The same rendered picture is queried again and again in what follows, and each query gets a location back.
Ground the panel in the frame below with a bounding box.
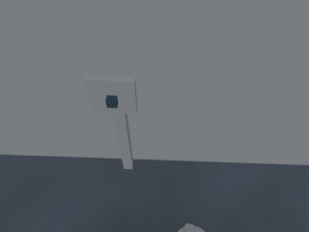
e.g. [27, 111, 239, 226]
[83, 74, 137, 170]

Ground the button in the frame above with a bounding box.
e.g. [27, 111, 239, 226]
[105, 95, 119, 108]

